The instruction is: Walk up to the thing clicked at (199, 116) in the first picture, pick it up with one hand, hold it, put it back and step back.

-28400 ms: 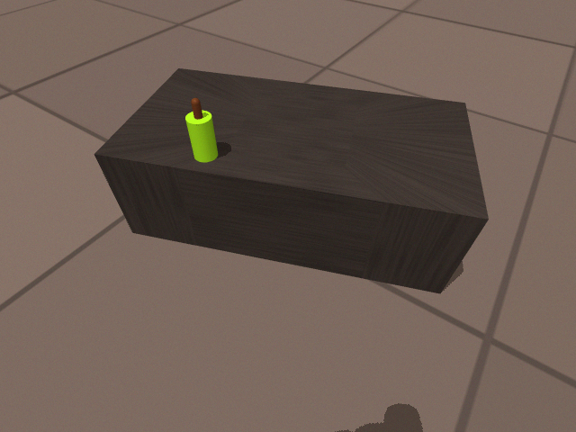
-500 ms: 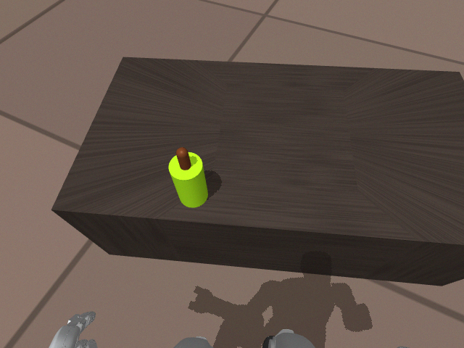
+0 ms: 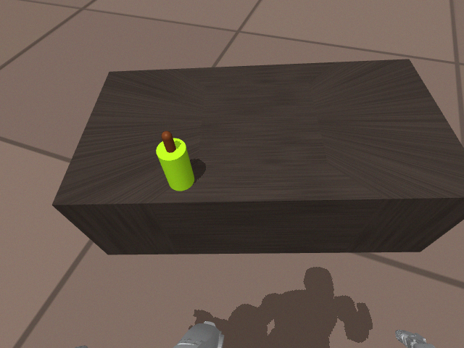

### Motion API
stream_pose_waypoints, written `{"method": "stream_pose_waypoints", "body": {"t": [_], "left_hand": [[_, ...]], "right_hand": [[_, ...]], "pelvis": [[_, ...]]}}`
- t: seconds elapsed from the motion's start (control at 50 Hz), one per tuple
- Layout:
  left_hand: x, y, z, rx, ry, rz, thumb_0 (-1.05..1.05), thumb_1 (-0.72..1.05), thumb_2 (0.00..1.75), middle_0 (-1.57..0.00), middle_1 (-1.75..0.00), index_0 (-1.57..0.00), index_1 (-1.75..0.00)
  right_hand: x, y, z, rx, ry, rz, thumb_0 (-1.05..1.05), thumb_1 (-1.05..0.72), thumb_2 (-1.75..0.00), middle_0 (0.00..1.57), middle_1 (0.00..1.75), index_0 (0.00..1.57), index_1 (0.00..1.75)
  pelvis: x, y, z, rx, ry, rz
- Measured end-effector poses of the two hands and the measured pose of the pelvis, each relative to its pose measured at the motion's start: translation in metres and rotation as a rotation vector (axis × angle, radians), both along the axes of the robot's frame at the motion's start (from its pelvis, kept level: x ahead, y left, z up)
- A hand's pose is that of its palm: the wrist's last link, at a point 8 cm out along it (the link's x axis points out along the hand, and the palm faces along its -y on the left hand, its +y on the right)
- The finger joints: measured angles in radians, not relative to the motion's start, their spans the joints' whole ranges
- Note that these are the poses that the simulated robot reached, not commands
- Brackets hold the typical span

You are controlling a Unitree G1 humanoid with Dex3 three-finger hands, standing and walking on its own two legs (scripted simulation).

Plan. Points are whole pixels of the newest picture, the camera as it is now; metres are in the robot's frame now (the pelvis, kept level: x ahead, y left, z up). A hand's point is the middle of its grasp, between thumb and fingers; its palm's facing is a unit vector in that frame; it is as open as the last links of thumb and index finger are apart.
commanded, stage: step back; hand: left
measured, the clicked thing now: (174, 158) +0.65 +0.24 -0.20
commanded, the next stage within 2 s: none
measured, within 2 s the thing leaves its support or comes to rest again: neither
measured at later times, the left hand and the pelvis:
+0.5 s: hand out of the picture -0.06 +0.29 -0.14, palm faces +0.03 -0.91 -0.40, open 7.4 cm; pelvis -0.15 +0.01 +0.00, yaw +2 degrees
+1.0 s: hand out of the picture -0.23 +0.32 -0.15, palm faces +0.08 -0.89 -0.45, open 7.4 cm; pelvis -0.33 +0.02 -0.01, yaw +5 degrees
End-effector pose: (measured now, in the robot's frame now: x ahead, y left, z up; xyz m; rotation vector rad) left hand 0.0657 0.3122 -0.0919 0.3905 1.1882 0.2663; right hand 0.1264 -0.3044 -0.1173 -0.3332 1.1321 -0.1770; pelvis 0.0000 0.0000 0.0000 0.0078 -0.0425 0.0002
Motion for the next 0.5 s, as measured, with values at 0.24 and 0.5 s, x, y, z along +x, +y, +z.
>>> {"method": "stream_pose_waypoints", "body": {"t": [0.24,0.5], "left_hand": [[-0.033,0.021,0.003,0.024,-0.136,-0.004,0.01,0.90,0.90,-0.21,-0.30,-0.21,-0.30],[-0.139,0.022,-0.013,-0.029,-0.024,0.030,0.01,0.90,0.90,-0.21,-0.30,-0.20,-0.30]], "right_hand": [[-0.106,0.001,-0.006,-0.062,0.134,0.050,0.00,-0.91,-0.90,0.20,0.30,0.20,0.30],[-0.171,0.015,0.020,-0.059,0.049,0.051,0.00,-0.90,-0.90,0.20,0.30,0.21,0.30]], "pelvis": [[-0.074,0.013,-0.007,0.002,0.016,0.085],[-0.152,0.012,0.004,-0.022,0.009,0.032]]}}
